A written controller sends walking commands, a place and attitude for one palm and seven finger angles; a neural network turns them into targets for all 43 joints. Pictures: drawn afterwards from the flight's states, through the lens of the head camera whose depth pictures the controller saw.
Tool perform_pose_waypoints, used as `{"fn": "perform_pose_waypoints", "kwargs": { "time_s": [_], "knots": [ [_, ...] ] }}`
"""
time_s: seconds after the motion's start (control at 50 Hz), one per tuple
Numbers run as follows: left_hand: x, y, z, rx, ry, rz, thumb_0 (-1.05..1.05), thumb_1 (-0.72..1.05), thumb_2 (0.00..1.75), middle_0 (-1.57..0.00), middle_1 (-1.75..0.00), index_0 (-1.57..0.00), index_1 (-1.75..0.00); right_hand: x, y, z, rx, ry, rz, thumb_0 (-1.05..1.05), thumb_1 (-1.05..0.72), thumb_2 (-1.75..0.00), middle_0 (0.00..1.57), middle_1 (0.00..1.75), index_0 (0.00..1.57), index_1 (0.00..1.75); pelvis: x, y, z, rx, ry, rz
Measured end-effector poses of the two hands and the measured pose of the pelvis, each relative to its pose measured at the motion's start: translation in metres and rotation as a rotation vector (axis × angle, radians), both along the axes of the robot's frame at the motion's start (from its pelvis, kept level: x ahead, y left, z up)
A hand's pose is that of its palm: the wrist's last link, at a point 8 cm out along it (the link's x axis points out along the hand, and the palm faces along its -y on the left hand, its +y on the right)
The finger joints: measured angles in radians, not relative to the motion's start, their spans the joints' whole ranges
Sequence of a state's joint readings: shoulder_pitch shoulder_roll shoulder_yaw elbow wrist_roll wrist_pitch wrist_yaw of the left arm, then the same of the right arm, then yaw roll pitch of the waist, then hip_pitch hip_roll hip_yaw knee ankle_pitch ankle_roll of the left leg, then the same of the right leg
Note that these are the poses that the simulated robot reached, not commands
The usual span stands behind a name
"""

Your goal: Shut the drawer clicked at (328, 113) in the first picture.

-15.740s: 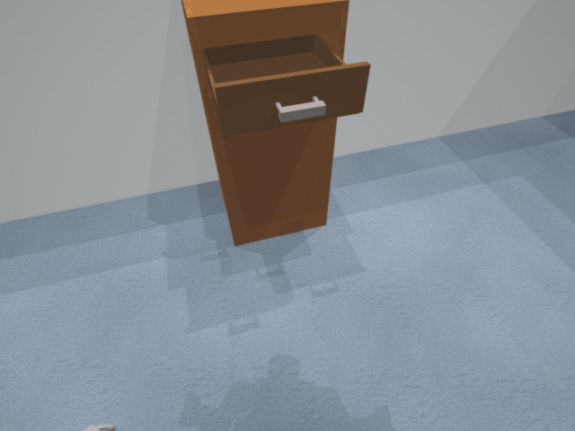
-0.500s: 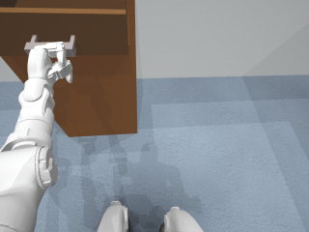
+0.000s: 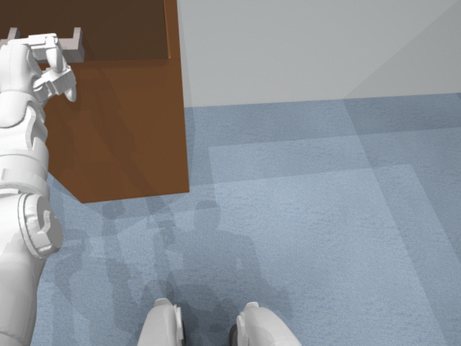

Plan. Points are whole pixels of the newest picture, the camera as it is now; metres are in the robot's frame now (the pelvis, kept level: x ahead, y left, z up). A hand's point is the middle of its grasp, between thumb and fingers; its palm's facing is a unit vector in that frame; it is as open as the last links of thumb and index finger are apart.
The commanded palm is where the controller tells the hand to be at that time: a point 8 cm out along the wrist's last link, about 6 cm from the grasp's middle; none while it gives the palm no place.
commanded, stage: push the drawer shut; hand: left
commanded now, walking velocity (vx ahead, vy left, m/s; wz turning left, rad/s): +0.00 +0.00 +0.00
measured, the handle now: (45, 42) +0.62 +0.26 +0.10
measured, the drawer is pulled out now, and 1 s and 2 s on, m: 0.01 0.00 0.00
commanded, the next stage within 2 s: pull the fist back off the drawer in 0.36 s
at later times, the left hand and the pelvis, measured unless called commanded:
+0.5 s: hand (59, 68) +0.55 +0.22 +0.10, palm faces +0.04 -1.00 -0.03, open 3.2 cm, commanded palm +0.59 +0.24 +0.10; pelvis -0.02 +0.01 -0.01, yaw +0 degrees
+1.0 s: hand (67, 69) +0.54 +0.21 +0.11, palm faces +0.06 -1.00 -0.01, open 3.3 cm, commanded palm +0.51 +0.23 +0.10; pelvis -0.01 +0.02 +0.00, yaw -1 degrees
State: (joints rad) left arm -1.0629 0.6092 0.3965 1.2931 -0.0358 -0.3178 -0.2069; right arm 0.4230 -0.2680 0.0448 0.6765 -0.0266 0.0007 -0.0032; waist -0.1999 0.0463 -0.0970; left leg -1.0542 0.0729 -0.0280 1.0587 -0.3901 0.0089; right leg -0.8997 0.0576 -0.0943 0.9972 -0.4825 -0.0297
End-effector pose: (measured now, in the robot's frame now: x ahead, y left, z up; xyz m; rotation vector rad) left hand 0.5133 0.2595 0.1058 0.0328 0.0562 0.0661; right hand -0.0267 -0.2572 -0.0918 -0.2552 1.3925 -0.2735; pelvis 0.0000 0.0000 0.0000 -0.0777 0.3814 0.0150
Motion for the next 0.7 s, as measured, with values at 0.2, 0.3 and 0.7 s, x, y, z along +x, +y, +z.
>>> {"fn": "perform_pose_waypoints", "kwargs": {
  "time_s": [0.2, 0.3, 0.7],
  "knots": [
    [0.011, 0.007, 0.0, -0.004, 0.005, -0.015, 0.04, 0.77, 0.98, -1.4, -1.59, -1.39, -1.6, -0.01, 0.004, 0.0, -0.014, 0.028, 0.002, 0.0, -0.9, -0.9, 0.21, 0.3, 0.2, 0.3, -0.004, 0.004, -0.005, -0.013, 0.025, 0.002],
    [0.012, 0.012, 0.0, -0.001, 0.008, -0.015, 0.04, 0.72, 0.97, -1.4, -1.59, -1.39, -1.6, -0.017, 0.008, 0.0, -0.022, 0.036, 0.003, 0.0, -0.9, -0.9, 0.21, 0.3, 0.2, 0.3, -0.008, 0.006, -0.008, -0.02, 0.032, 0.005],
    [0.013, 0.017, 0.0, -0.01, 0.001, -0.018, 0.05, 0.67, 0.94, -1.4, -1.6, -1.4, -1.6, -0.041, 0.021, 0.004, -0.046, 0.041, 0.013, 0.0, -0.9, -0.9, 0.21, 0.3, 0.2, 0.3, -0.022, 0.019, -0.012, -0.031, 0.045, 0.005]
  ]
}}
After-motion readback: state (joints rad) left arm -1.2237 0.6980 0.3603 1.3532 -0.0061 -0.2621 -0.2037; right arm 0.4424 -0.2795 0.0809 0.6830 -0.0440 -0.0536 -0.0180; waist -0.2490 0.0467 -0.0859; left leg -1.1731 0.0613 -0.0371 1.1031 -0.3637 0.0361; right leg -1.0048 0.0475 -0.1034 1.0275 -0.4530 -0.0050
